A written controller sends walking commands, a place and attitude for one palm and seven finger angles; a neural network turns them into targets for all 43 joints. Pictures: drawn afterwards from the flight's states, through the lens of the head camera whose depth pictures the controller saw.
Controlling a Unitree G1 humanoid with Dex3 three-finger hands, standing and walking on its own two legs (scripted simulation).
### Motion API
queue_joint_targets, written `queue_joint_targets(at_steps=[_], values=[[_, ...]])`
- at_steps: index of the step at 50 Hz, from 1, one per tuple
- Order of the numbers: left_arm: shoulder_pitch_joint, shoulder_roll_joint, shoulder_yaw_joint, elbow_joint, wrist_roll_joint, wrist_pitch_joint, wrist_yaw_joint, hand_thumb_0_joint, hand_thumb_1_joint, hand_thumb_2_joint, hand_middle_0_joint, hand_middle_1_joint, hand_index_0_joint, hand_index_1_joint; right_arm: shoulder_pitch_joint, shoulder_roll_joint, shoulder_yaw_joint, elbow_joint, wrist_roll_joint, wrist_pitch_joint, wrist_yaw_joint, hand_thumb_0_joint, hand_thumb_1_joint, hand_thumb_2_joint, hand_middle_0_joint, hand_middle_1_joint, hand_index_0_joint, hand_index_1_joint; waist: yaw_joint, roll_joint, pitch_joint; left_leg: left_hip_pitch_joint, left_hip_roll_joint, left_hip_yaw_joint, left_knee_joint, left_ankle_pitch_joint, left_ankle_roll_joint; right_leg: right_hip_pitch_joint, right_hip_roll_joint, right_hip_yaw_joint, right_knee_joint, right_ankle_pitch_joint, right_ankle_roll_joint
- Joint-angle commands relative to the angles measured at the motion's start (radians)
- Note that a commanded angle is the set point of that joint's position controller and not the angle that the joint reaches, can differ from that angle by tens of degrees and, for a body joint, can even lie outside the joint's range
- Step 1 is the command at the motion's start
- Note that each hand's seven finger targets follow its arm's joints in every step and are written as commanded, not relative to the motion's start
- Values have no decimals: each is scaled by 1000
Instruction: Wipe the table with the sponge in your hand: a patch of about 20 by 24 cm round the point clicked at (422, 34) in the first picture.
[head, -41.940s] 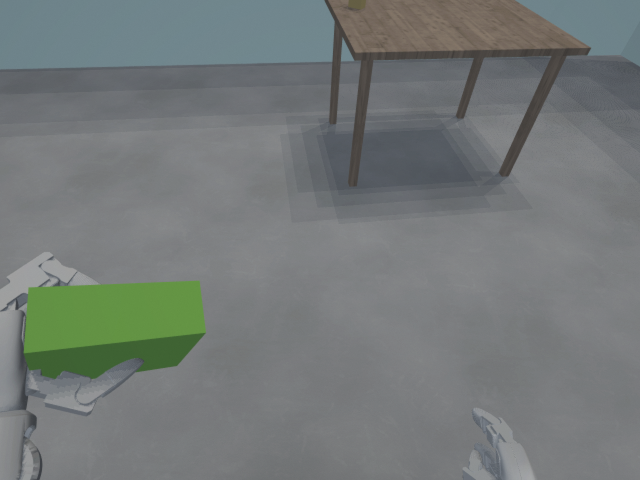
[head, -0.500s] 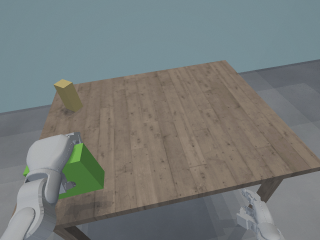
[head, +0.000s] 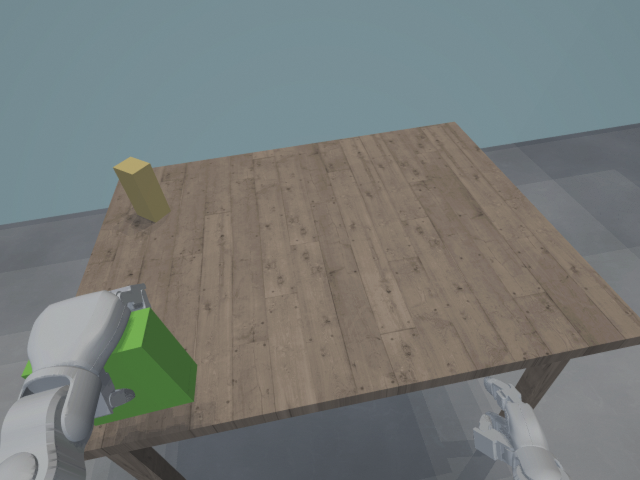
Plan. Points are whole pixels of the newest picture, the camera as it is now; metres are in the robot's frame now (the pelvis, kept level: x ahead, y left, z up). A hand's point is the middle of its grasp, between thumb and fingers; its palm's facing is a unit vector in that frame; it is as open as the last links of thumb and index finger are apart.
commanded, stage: bring the sponge back beside the body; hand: left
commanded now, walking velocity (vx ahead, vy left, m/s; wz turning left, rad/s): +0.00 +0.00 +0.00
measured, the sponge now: (131, 378) +0.19 +0.28 +0.05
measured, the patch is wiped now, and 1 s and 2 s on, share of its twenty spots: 1.00 1.00 1.00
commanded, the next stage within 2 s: step back with the hand held close in 0.48 s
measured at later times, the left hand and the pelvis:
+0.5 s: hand (103, 358) +0.18 +0.28 +0.11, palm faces +0.05 -0.10 -0.99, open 9.6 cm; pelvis +0.00 +0.00 +0.00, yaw +0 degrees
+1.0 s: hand (109, 328) +0.20 +0.26 +0.15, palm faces +0.31 -0.86 -0.42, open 9.6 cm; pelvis -0.02 +0.03 -0.02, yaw -1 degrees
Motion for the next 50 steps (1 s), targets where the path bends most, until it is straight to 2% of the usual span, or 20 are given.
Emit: queue_joint_targets(at_steps=[1, 3, 4, 8, 14, 16, 18, 19, 28, 29, 30, 31, 32, 33, 34, 36, 38, 39, 43, 50], values=[[-145, 212, 166, -211, 27, -15, 46, 0, 100, 1300, -1200, -1600, -1200, -1600, -249, -91, -24, -201, -4, -70, -1, 0, -900, -900, 200, 300, 200, 300, 17, -53, -134, 61, -41, -41, -39, 154, 60, -25, 15, 51, -84, 98, -58], [-128, 247, 205, -268, 21, -23, 53, 0, 100, 1300, -1200, -1600, -1200, -1600, -264, -90, -25, -210, -3, -76, 0, 0, -900, -900, 200, 300, 200, 300, 15, -32, -144, 62, -38, -51, -41, 145, 58, -15, 20, 85, -80, 90, -62], [-133, 223, 180, -270, 27, -23, 50, 0, 100, 1300, -1200, -1600, -1200, -1600, -250, -85, -19, -216, -6, -76, 3, 0, -900, -900, 200, 300, 200, 300, 22, -27, -156, 60, -41, -44, -36, 160, 61, -9, 16, 46, -72, 103, -61], [-121, 241, 204, -268, 14, -27, 57, 0, 100, 1300, -1200, -1600, -1200, -1600, -260, -91, -25, -206, -2, -73, -1, 0, -900, -900, 200, 300, 200, 300, 7, -39, -126, 60, -33, -52, -42, 135, 56, -28, 22, 86, -85, 81, -62], [-162, 216, 168, -257, 27, -27, 54, 0, 100, 1300, -1200, -1600, -1200, -1600, -248, -86, -20, -211, -5, -78, -6, 0, -900, -900, 200, 300, 200, 300, 18, -20, -146, 59, -39, -50, -49, 138, 63, -9, 19, 41, -76, 83, -62], [-119, 210, 164, -202, 23, -18, 49, 0, 100, 1300, -1200, -1600, -1200, -1600, -245, -91, -23, -198, -5, -71, -7, 0, -900, -900, 200, 300, 200, 300, 15, -58, -104, 52, -38, -48, -53, 124, 60, -33, 16, 47, -90, 67, -57], [-140, 245, 197, -267, 24, -25, 54, 0, 100, 1300, -1200, -1600, -1200, -1600, -269, -90, -24, -204, -1, -75, -3, 0, -900, -900, 200, 300, 200, 300, 10, -28, -127, 50, -34, -58, -58, 120, 56, -11, 24, 84, -80, 66, -65], [-144, 225, 176, -260, 33, -21, 49, 0, 100, 1300, -1200, -1600, -1200, -1600, -253, -88, -19, -213, -6, -75, -1, 0, -900, -900, 200, 300, 200, 300, 22, -14, -152, 44, -40, -50, -55, 131, 60, 6, 19, 44, -69, 82, -63], [-137, 247, 202, -277, 22, -19, 59, 0, 100, 1300, -1200, -1600, -1200, -1600, -271, -90, -22, -207, -2, -71, 1, 0, -900, -900, 200, 300, 200, 300, 12, -19, -134, 46, -34, -56, -58, 115, 54, -7, 25, 84, -79, 63, -65], [-136, 221, 177, -262, 28, -15, 54, 0, 100, 1300, -1200, -1600, -1200, -1600, -252, -87, -18, -216, -6, -74, 3, 0, -900, -900, 200, 300, 200, 300, 23, -13, -155, 44, -40, -49, -52, 133, 61, 5, 21, 45, -71, 82, -64], [-118, 210, 170, -157, 36, -8, 56, 0, 100, 1300, -1200, -1600, -1200, -1600, -240, -88, -20, -187, -2, -68, -2, 0, -900, -900, 200, 300, 200, 300, 2, -75, -89, 30, -34, -48, -52, 126, 52, -43, 20, 58, -84, 66, -59], [-278, 13, 339, -382, -842, -218, 77, 0, 100, 1300, -1200, -1600, -1200, -1600, -81, -55, -21, -399, 8, -73, -9, 0, -900, -900, 200, 300, 200, 300, -110, -212, 34, 20, -9, -10, 48, -63, 79, -260, 0, 123, -119, 179, -49], [-99, 122, 392, -186, -851, -279, 96, 0, 100, 1300, -1200, -1600, -1200, -1600, -16, -60, 0, -316, -13, -76, -14, 0, -900, -900, 200, 300, 200, 300, -98, -297, -31, 16, -11, -13, 81, -94, 75, -252, -42, 95, -89, 152, -49], [-73, 114, 435, -243, -899, -328, 108, 0, 100, 1300, -1200, -1600, -1200, -1600, 18, -62, -8, -306, -10, -80, -25, 0, -900, -900, 200, 300, 200, 300, -97, -334, -59, 27, -12, -16, 103, -91, 64, -257, -76, 123, -91, 146, -44], [-72, 68, 396, -291, -916, -365, 111, 0, 100, 1300, -1200, -1600, -1200, -1600, 30, -56, -7, -288, -14, -83, -27, 0, -900, -900, 200, 300, 200, 300, -107, -299, -117, 33, -1, -10, 138, -82, 65, -258, -118, 116, -76, 159, -40], [-63, 70, 414, -419, -940, -416, 132, 0, 100, 1300, -1200, -1600, -1200, -1600, 36, -73, -17, -284, -21, -99, -40, 0, -900, -900, 200, 300, 200, 300, -116, -122, -176, 25, 29, -16, 141, -7, 62, -249, -154, 112, 0, 259, -46], [20, 99, 469, -474, -951, -443, 153, 0, 100, 1300, -1200, -1600, -1200, -1600, 39, -88, -28, -293, -24, -110, -45, 0, -900, -900, 200, 300, 200, 300, -107, 10, -185, -33, 56, -49, 106, 53, 63, -223, -130, 88, 70, 254, -35], [82, 50, 448, -444, -951, -452, 154, 0, 100, 1300, -1200, -1600, -1200, -1600, 50, -77, -25, -285, -24, -109, -41, 0, -900, -900, 200, 300, 200, 300, -109, 12, -187, -83, 63, -60, 109, 58, 67, -211, -115, 58, 89, 234, -27], [179, 75, 505, -441, -953, -473, 164, 0, 100, 1300, -1200, -1600, -1200, -1600, 53, -84, -49, -294, -13, -106, -36, 0, -900, -900, 200, 300, 200, 300, -113, -29, -207, -140, 89, -101, 107, 162, 63, -207, -94, 26, 146, 235, -13], [189, 36, 478, -433, -947, -501, 168, 0, 100, 1300, -1200, -1600, -1200, -1600, 55, -95, -53, -300, -14, -142, -38, 0, -900, -900, 200, 300, 200, 300, -121, -14, -166, -261, 106, -141, 40, -72, 81, -228, -48, -4, 178, 74, 2]])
